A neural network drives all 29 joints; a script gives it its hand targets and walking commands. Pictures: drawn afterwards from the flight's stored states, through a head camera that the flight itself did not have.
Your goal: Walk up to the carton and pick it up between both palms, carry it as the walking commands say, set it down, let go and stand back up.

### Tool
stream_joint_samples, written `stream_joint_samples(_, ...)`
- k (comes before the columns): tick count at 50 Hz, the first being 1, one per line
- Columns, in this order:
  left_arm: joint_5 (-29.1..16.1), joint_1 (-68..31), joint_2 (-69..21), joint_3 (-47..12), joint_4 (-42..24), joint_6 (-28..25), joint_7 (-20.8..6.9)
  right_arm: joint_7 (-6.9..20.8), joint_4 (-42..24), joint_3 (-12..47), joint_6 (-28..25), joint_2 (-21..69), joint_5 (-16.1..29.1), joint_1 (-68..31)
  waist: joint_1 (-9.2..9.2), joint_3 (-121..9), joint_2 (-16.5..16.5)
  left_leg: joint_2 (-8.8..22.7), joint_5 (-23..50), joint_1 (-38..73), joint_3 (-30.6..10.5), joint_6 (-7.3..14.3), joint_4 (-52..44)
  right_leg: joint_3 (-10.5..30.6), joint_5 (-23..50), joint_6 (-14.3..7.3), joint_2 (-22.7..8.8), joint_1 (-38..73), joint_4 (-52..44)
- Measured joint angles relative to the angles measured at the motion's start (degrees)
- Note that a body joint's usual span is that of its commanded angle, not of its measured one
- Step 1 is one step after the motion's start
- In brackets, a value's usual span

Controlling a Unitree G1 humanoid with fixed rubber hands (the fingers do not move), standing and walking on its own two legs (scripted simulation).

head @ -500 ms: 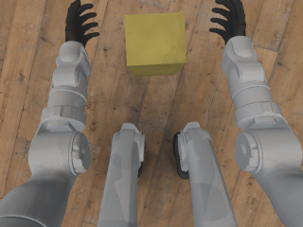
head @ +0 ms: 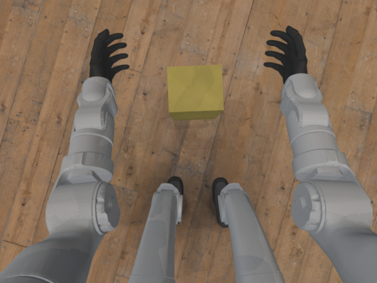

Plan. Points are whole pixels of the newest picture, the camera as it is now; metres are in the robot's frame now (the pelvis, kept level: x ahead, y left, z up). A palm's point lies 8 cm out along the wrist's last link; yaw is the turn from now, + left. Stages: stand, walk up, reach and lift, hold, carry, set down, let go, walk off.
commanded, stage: set down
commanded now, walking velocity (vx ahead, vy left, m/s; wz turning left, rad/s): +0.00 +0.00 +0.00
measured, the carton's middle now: (194, 96) +0.53 +0.00 -0.53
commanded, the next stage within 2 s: let go in 0.16 s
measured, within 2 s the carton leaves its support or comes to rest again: neither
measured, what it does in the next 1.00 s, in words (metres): rises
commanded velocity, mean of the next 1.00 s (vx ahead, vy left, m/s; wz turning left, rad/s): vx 0.00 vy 0.00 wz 0.00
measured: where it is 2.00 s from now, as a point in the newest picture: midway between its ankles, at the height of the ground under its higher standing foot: (198, 210)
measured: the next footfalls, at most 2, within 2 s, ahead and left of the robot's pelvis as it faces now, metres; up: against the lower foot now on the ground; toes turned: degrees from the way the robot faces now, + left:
none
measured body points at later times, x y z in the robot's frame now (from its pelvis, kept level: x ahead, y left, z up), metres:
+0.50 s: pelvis +0.05 +0.00 +0.07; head +0.30 +0.00 +0.45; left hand +0.41 +0.21 -0.06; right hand +0.41 -0.20 -0.06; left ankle +0.07 +0.10 -0.61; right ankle +0.06 -0.11 -0.61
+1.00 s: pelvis +0.09 -0.01 +0.13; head +0.14 -0.01 +0.58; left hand +0.26 +0.23 +0.05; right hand +0.26 -0.25 +0.05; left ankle +0.07 +0.10 -0.61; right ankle +0.06 -0.11 -0.61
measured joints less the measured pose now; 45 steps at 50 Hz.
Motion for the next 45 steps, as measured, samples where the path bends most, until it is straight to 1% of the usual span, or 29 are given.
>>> stream_joint_samples(5, 2.7, 0.9, -1.6, 1.8, 1.6, -1.3, -0.3, 0.9, 2.3, -1.7, -1.5, 0.6, -2.5, 0.6, 0.18, -0.8, 0.0, 0.1, 2.2, 4.5, -0.1, 0.1, -6.6, 0.5, 2.3, 0.0, -0.2, 4.4, -6.5)
stream_joint_samples(10, 6.4, 2.0, -3.4, 3.2, 1.5, -2.1, -0.1, 1.3, 3.0, -3.1, -2.5, 1.4, -5.4, 1.2, 0.27, -0.9, 0.0, 0.3, 3.1, 6.2, -0.2, 0.2, -9.5, 0.5, 3.3, 0.0, -0.2, 6.3, -9.7)
stream_joint_samples(14, 8.1, 5.5, -4.3, 2.9, -1.6, -2.2, 0.3, 1.5, 0.4, -2.4, -2.4, 1.8, -6.4, 4.3, 0.32, 0.4, 0.1, 0.3, 3.5, 8.2, -0.4, 0.2, -11.5, 0.5, 3.7, 0.0, -0.2, 8.3, -11.8)
stream_joint_samples(17, 8.5, 10.9, -4.4, 1.0, -5.6, -1.8, 0.3, 1.6, -3.5, -0.1, -1.8, 1.9, -6.7, 9.3, 0.16, 1.1, 0.4, 0.3, 3.6, 10.8, -0.6, 0.3, -13.3, 0.5, 3.9, 0.0, -0.3, 10.9, -13.6)
stream_joint_samples(21, 7.5, 20.6, -4.1, -2.1, -11.3, -1.4, -0.4, 2.0, -9.5, 3.5, -1.3, 2.2, -6.0, 19.2, -0.16, 1.1, 0.6, 0.2, 4.0, 16.3, -0.7, 0.4, -16.8, 0.7, 4.0, -0.2, -0.6, 16.2, -16.9)
stream_joint_samples(25, 5.5, 29.8, -3.1, -4.6, -14.4, -1.7, -1.5, 2.8, -13.0, 6.1, -1.7, 1.9, -4.7, 29.0, -0.23, 0.5, 0.4, 0.2, 4.3, 23.4, -0.8, 0.4, -20.8, 0.8, 4.2, -0.5, -0.8, 23.3, -20.5)
stream_joint_samples(30, 3.1, 38.9, -1.9, -6.9, -14.9, -3.2, -2.6, 3.9, -13.3, 8.1, -3.4, 0.7, -2.4, 38.2, -0.29, -0.4, 0.1, 0.3, 4.4, 33.3, -1.0, 0.3, -25.0, 1.0, 4.3, -0.8, -0.9, 33.1, -24.7)
stream_joint_samples(36, 1.6, 48.8, -1.6, -9.1, -15.0, -5.1, -3.2, 5.0, -13.1, 10.5, -5.2, -0.9, -0.5, 47.5, -0.61, 0.5, 0.0, 0.7, 4.3, 45.9, -1.0, 0.3, -29.7, 1.4, 4.5, -1.1, -0.7, 45.6, -29.4)
stream_joint_samples(45, -0.2, 64.3, -0.4, -12.5, -20.0, -5.6, -4.0, 6.1, -17.4, 13.6, -5.5, -2.3, 1.1, 62.3, -0.39, 4.1, -0.1, 1.3, 5.2, 66.2, -0.6, 0.3, -38.3, 2.4, 5.5, -1.7, -0.6, 65.4, -37.6)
